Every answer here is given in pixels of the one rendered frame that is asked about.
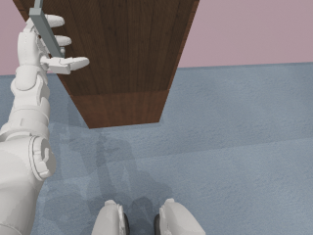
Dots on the right robot shin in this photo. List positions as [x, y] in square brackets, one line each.
[162, 232]

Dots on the left robot forearm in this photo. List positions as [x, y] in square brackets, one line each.
[30, 114]

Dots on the cupboard door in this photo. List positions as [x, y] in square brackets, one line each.
[132, 45]

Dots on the left robot hand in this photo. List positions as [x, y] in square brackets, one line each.
[31, 49]

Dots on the left robot upper arm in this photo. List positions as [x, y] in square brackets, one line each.
[25, 164]

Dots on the handle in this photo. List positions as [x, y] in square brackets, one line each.
[38, 18]

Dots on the robot shin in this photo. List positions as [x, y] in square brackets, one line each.
[162, 232]
[111, 202]

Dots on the left robot shin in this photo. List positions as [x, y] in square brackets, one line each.
[111, 202]

